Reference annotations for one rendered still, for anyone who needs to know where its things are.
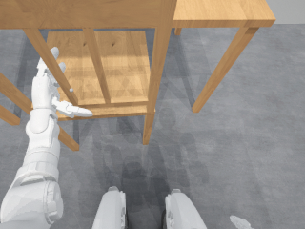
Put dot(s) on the right robot shin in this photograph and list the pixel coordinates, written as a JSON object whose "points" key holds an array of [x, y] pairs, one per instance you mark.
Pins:
{"points": [[170, 222]]}

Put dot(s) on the right robot thigh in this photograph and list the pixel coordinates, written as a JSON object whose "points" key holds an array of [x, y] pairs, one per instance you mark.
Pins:
{"points": [[185, 216]]}

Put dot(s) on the right robot hand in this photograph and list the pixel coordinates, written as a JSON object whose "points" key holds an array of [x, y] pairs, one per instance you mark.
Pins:
{"points": [[240, 223]]}

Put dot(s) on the robot left forearm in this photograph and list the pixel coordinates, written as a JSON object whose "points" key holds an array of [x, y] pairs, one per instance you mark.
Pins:
{"points": [[42, 156]]}

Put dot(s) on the chair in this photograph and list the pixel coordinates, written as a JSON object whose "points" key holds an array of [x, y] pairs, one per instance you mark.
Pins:
{"points": [[109, 71]]}

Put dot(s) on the left robot hand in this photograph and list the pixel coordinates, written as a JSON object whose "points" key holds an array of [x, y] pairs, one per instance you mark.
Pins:
{"points": [[44, 88]]}

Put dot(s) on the table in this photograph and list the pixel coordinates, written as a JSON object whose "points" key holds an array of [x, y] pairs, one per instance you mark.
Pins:
{"points": [[247, 15]]}

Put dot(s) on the left robot upper arm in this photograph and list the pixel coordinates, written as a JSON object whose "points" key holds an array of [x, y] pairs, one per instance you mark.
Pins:
{"points": [[32, 206]]}

